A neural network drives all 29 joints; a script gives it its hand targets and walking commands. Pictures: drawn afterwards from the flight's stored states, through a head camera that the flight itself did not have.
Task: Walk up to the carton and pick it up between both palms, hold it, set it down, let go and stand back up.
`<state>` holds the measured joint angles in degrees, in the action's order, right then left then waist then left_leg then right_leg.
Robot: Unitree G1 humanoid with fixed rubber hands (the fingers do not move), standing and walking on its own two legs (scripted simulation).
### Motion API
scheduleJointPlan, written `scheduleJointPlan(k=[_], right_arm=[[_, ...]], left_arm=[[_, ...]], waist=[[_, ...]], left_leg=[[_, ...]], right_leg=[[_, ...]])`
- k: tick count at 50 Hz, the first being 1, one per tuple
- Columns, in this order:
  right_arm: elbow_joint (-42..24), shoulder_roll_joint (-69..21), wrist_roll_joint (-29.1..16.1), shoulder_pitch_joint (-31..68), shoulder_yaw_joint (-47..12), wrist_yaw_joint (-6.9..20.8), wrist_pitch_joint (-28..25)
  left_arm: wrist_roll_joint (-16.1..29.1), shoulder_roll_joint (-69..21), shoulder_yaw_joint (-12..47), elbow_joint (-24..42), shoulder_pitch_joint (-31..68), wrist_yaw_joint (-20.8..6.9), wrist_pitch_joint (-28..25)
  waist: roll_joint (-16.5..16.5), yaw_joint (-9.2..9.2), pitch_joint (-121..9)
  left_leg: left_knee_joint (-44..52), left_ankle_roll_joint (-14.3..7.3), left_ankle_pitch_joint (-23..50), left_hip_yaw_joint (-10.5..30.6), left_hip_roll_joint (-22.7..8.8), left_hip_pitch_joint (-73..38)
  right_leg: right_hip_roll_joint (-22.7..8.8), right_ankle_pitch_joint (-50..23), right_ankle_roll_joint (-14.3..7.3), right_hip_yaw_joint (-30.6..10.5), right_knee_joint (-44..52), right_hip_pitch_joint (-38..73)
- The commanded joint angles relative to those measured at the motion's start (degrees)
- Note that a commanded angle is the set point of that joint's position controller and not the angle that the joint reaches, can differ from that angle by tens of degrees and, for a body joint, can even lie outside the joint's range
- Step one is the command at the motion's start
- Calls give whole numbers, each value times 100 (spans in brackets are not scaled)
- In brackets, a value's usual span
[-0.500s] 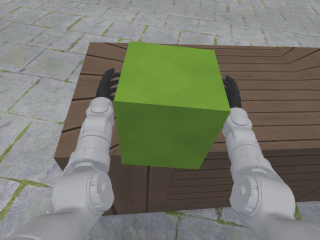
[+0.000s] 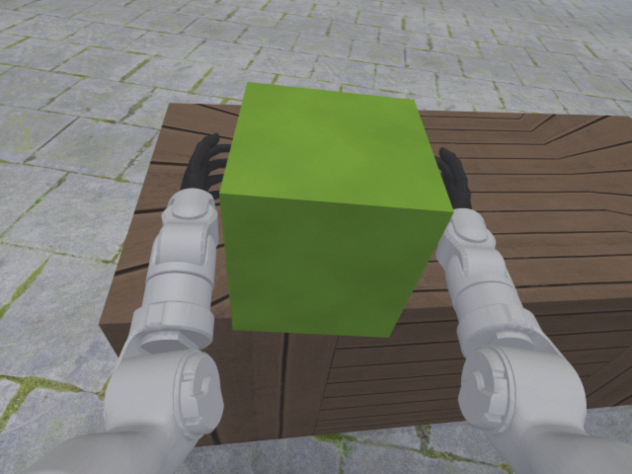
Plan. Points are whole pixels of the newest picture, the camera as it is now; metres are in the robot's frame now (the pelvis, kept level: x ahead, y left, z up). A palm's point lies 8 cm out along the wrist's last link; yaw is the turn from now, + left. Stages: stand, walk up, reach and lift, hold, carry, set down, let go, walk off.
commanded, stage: reach and lift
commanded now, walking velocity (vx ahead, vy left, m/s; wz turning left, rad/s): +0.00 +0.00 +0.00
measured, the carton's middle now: (321, 216) +0.44 +0.02 +0.09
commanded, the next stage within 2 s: hold in 1.92 s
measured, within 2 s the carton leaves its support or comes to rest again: neither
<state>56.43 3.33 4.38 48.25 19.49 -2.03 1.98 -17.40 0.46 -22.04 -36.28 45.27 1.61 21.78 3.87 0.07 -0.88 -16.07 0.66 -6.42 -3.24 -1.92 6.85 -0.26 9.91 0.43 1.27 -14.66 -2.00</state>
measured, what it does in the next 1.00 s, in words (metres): stands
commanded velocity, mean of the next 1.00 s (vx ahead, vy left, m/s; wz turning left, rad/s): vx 0.00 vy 0.00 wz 0.00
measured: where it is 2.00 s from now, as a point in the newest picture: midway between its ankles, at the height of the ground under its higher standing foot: outside the picture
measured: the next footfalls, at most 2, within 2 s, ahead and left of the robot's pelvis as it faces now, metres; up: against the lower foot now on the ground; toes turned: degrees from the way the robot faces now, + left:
none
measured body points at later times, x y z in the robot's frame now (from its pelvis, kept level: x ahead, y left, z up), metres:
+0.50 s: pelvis -0.01 +0.00 +0.00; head -0.06 +0.03 +0.45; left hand +0.39 +0.19 +0.19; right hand +0.40 -0.15 +0.20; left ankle +0.03 +0.12 -0.75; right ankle -0.02 -0.12 -0.75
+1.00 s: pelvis -0.01 +0.00 +0.00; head -0.08 +0.03 +0.44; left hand +0.37 +0.18 +0.23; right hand +0.38 -0.15 +0.24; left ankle +0.03 +0.12 -0.75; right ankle -0.02 -0.12 -0.75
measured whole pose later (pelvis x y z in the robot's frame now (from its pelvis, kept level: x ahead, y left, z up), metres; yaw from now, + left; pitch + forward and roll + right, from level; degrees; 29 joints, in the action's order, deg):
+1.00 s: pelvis -0.01 +0.00 +0.00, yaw +1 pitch -7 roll -1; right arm 46.4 7.5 -13.3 51.2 3.0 -7.8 17.3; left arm -17.4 2.3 -20.4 -18.9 44.1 -0.7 40.6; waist 3.6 -4.9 -2.5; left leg -17.0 0.1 -6.2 -2.0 -1.6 3.7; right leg -0.4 9.4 0.6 2.5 -14.3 2.2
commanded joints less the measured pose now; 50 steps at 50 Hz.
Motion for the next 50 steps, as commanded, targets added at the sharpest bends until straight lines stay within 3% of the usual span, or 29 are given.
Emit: scheduleJointPlan(k=[1, 7, 14, 30, 50], right_arm=[[-1195, -2734, -356, 3843, -1716, 561, -237], [-1555, -2897, -755, 3874, -2194, 346, 29], [-1844, -2912, -1091, 3907, -2442, 177, 348], [-2014, -2669, -1484, 4135, -2473, 155, 740], [-2734, -2775, -2241, 4207, -3106, -77, 1451]], left_arm=[[564, -2824, 2019, 671, 3350, -721, -210], [673, -2758, 2117, 928, 3314, -847, -6], [755, -2739, 2227, 1204, 3408, -972, 261], [730, -2800, 2351, 1628, 3527, -1006, 891], [868, -2728, 2588, 2447, 3471, -1102, 1587]], waist=[[-425, -56, -2622], [-321, -117, -2512], [-331, -268, -2367], [-510, -440, -2040], [-472, -554, -1987]], left_leg=[[-353, 153, 1988, -146, 308, -1690], [-314, 73, 1696, -85, 402, -1441], [-276, 62, 1462, 6, 439, -1483], [-136, 38, 1102, 104, 343, -1678], [-133, -33, 996, 94, 368, -1514]], right_leg=[[287, -1918, 299, 393, -1, 15], [262, -2248, 376, 299, -69, 342], [272, -1915, 377, 279, 3, 280], [311, -748, 239, 354, 229, -174], [338, -678, 237, 236, 283, -17]])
